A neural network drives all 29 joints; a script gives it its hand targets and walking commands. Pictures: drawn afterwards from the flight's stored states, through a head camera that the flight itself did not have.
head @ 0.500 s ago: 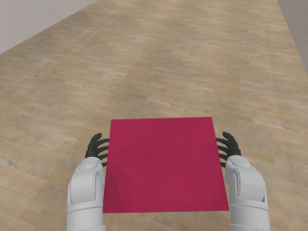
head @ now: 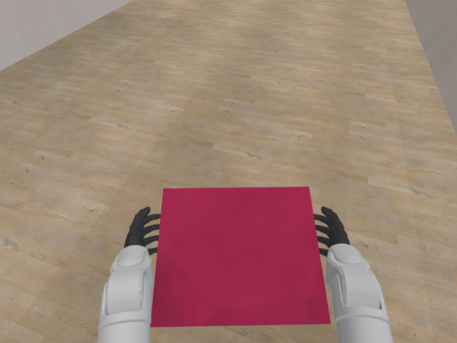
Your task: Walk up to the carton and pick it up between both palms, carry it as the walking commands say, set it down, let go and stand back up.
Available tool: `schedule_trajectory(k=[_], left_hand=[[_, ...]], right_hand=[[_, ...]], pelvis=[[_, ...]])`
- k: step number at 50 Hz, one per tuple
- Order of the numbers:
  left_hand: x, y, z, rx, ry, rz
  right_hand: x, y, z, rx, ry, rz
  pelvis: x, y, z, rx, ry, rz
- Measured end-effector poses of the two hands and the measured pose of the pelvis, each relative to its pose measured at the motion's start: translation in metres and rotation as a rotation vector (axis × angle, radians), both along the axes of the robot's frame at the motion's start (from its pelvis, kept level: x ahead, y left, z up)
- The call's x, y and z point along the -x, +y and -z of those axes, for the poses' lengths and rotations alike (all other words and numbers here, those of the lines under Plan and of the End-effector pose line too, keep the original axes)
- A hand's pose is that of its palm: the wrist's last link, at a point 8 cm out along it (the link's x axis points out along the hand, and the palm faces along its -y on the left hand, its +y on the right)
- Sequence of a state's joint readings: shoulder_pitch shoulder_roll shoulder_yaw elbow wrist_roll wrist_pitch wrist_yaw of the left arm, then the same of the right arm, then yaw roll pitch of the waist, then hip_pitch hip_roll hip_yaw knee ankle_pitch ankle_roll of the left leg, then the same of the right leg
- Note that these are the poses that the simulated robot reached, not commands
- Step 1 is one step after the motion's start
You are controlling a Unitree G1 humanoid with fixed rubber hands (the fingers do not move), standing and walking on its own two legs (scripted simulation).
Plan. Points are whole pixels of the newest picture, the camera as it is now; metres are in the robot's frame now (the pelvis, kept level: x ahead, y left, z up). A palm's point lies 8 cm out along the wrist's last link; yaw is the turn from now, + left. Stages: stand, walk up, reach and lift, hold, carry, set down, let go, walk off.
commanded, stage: hold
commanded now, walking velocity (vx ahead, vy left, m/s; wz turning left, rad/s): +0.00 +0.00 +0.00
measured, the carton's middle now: (236, 258) +0.29 +0.02 -0.07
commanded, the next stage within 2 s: set down in 0.28 s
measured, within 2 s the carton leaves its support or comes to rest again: neither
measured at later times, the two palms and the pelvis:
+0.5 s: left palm (127, 244) +0.26 +0.21 +0.03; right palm (329, 242) +0.28 -0.15 +0.04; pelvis -0.02 +0.02 +0.00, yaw -2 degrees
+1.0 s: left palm (141, 258) +0.28 +0.21 -0.05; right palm (317, 257) +0.29 -0.15 -0.06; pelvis -0.02 +0.02 -0.02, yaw -1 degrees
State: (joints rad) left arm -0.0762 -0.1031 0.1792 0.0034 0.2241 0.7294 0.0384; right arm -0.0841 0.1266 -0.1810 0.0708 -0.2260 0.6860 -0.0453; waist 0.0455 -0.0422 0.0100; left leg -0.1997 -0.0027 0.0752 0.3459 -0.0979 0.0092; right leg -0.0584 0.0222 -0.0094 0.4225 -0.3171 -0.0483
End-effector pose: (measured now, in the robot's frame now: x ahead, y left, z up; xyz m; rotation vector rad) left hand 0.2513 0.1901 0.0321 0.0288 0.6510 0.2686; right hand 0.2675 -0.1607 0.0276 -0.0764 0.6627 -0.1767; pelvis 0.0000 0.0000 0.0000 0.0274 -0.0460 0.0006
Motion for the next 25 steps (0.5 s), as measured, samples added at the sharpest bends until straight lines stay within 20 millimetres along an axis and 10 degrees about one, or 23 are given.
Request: schedule_trajectory(k=[25], left_hand=[[-0.012, 0.020, 0.000, 0.078, -0.021, 0.022]], right_hand=[[-0.009, 0.014, -0.010, -0.005, -0.003, -0.035]], pelvis=[[0.019, 0.020, -0.003, 0.019, -0.048, 0.030]])
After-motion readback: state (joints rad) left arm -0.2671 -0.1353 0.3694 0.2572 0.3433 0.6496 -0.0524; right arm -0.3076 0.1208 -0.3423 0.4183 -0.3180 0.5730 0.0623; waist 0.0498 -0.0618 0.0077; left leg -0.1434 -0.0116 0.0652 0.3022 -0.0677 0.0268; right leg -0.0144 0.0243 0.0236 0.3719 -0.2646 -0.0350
